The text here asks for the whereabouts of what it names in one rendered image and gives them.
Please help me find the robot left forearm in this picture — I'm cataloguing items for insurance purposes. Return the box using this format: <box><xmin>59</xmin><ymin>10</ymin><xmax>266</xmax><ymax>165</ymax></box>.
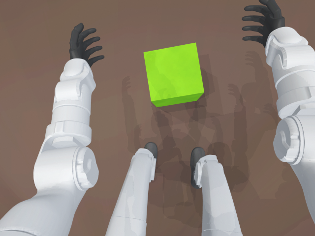
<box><xmin>33</xmin><ymin>59</ymin><xmax>96</xmax><ymax>188</ymax></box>

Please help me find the right robot shin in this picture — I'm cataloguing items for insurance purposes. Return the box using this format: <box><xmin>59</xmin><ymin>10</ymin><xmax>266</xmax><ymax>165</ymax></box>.
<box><xmin>194</xmin><ymin>155</ymin><xmax>223</xmax><ymax>180</ymax></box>

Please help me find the left robot upper arm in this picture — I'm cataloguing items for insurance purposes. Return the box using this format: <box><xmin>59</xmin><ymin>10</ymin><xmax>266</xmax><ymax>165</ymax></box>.
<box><xmin>0</xmin><ymin>146</ymin><xmax>99</xmax><ymax>236</ymax></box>

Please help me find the left robot hand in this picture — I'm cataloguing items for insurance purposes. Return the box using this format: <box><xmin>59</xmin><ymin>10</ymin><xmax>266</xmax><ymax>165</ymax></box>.
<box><xmin>69</xmin><ymin>23</ymin><xmax>104</xmax><ymax>67</ymax></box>

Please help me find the robot right forearm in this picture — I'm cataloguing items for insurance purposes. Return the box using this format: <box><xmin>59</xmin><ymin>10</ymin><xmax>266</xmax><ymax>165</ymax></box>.
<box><xmin>265</xmin><ymin>27</ymin><xmax>315</xmax><ymax>119</ymax></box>

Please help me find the right robot upper arm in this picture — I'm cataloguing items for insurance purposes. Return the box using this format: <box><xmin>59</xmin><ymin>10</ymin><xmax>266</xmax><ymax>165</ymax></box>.
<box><xmin>273</xmin><ymin>115</ymin><xmax>315</xmax><ymax>223</ymax></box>

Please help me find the right robot hand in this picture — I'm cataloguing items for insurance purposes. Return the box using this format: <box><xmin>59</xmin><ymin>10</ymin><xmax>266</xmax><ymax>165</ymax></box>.
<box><xmin>242</xmin><ymin>0</ymin><xmax>285</xmax><ymax>48</ymax></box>

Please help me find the carton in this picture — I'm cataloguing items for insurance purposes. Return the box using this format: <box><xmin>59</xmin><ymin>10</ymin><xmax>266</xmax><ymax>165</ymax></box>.
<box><xmin>144</xmin><ymin>43</ymin><xmax>204</xmax><ymax>107</ymax></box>

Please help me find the robot right foot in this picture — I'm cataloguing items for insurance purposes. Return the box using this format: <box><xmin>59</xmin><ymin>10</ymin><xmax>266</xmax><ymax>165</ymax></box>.
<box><xmin>190</xmin><ymin>147</ymin><xmax>205</xmax><ymax>189</ymax></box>

